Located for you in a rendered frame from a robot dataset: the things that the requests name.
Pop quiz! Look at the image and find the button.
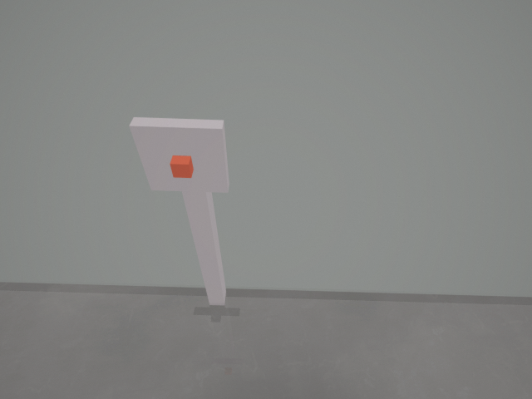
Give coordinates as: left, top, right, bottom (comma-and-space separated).
170, 155, 194, 178

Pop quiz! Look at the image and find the panel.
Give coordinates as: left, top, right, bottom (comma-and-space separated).
129, 117, 229, 305

